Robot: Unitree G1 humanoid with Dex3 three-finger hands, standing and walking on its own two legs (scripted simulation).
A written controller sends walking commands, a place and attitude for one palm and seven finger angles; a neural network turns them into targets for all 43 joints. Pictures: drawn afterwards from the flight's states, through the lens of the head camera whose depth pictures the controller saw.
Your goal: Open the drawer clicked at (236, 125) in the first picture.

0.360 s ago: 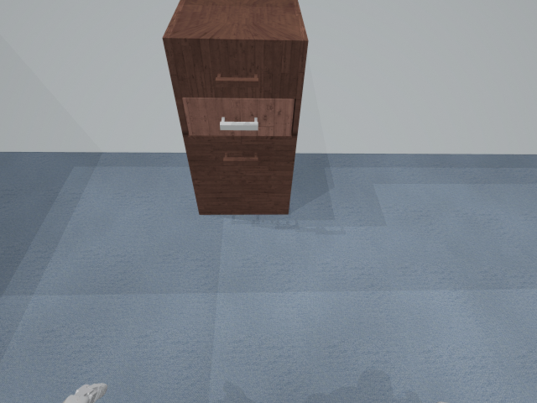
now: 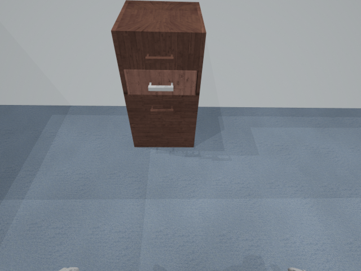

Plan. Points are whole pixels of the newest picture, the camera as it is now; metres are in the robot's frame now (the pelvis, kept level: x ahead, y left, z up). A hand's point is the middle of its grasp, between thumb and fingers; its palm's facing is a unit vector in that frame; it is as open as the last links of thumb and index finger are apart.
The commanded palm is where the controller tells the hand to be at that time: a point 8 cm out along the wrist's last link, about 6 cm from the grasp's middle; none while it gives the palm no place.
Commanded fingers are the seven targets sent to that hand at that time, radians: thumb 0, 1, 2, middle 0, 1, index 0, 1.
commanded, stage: stand and wait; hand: left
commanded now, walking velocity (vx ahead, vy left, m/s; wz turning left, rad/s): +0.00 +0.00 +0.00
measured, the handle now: (161, 86) +1.04 +0.17 -0.22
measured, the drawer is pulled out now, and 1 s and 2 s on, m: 0.00 0.00 0.00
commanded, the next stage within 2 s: look at it before walking up in 0.46 s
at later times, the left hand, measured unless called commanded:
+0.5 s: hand out of the picture +0.07 +0.24 -0.15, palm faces -0.04 -0.94 -0.34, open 7.4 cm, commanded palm none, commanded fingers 0.00 0.90 0.90 -0.20 -0.30 -0.20 -0.30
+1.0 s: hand out of the picture +0.07 +0.23 -0.15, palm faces -0.05 -0.94 -0.33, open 7.4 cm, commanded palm none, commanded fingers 0.00 0.90 0.90 -0.20 -0.30 -0.20 -0.30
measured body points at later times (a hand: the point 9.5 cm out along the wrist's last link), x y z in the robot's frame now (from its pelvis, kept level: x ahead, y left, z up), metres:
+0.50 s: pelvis -0.01 -0.01 +0.00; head -0.01 -0.01 +0.45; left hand +0.07 +0.28 -0.13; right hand +0.06 -0.31 -0.13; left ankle -0.02 +0.12 -0.74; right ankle -0.01 -0.13 -0.74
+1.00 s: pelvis -0.01 -0.01 +0.01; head -0.01 -0.01 +0.46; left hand +0.07 +0.28 -0.13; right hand +0.06 -0.31 -0.13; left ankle -0.02 +0.12 -0.74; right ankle -0.01 -0.13 -0.74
